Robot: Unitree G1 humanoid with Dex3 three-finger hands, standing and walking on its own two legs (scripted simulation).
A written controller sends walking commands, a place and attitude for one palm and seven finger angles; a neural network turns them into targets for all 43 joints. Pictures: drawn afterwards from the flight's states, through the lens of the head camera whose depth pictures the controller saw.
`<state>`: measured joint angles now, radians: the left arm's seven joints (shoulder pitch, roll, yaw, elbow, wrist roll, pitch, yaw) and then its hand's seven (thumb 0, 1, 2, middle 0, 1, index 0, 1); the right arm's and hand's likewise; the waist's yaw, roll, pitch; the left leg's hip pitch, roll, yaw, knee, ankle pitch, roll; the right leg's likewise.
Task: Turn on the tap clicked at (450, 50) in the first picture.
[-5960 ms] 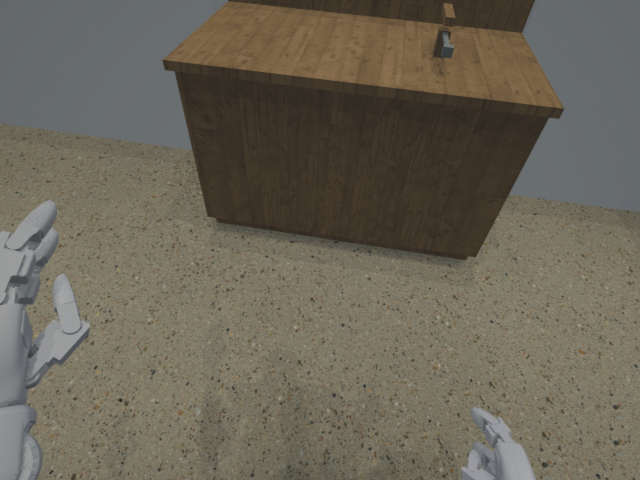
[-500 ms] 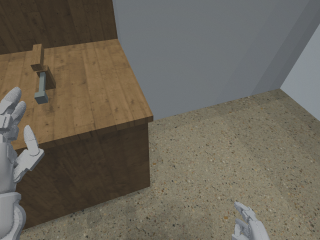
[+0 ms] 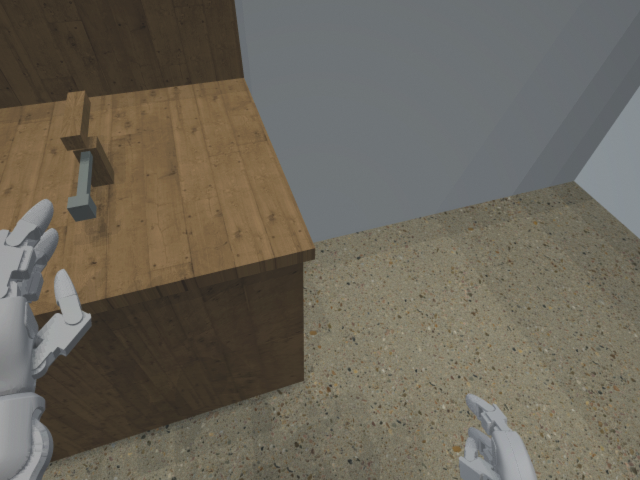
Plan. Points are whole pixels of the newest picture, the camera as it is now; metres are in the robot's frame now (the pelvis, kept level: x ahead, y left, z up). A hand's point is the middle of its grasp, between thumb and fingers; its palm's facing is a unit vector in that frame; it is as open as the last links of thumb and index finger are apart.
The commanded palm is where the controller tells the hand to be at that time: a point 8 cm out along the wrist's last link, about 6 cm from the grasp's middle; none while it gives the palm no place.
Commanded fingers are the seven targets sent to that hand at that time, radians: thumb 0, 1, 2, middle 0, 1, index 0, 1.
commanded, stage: come to a stop and stand still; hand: left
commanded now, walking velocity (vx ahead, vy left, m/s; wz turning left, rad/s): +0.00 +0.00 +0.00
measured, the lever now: (82, 207) +0.44 +0.40 +0.06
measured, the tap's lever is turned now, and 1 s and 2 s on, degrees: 0 0 0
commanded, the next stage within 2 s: look again from close up in 0.36 s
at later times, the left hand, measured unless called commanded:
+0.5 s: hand (82, 308) +0.23 +0.25 +0.16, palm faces +0.44 -0.84 -0.31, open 7.4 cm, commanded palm +0.17 +0.28 +0.17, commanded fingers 0.00 0.90 0.90 -0.20 -0.30 -0.20 -0.30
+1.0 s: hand (59, 330) +0.20 +0.25 +0.16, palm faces +0.45 -0.83 -0.33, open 7.4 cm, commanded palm +0.15 +0.29 +0.17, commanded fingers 0.00 0.90 0.90 -0.20 -0.30 -0.20 -0.30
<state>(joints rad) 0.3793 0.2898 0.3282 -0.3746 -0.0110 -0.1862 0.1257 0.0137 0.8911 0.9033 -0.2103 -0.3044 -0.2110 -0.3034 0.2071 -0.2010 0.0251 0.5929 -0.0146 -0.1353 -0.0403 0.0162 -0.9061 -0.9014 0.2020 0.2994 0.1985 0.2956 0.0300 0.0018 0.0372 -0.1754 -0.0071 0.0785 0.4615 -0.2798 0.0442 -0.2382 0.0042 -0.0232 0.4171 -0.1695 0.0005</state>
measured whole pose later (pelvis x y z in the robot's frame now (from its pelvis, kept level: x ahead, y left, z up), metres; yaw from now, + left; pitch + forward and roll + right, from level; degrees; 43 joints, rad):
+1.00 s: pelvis -0.01 +0.00 +0.00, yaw +1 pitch -1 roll -1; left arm 0.44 0.32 0.33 -0.46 -0.03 -0.16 0.15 0.02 0.89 0.90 -0.21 -0.30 -0.21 -0.30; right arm 0.24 -0.20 0.02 0.59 -0.02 -0.07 -0.06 0.02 -0.91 -0.90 0.20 0.30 0.20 0.30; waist 0.01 0.00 0.00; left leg -0.17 -0.02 0.06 0.46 -0.27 0.05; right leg -0.23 -0.01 -0.04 0.42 -0.17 0.00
